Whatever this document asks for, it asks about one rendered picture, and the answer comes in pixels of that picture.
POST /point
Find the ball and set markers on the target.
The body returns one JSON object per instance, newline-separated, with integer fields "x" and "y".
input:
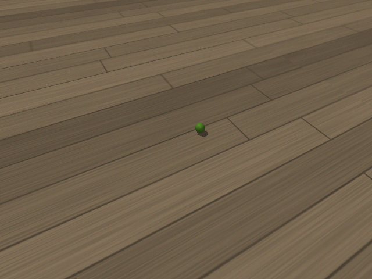
{"x": 200, "y": 127}

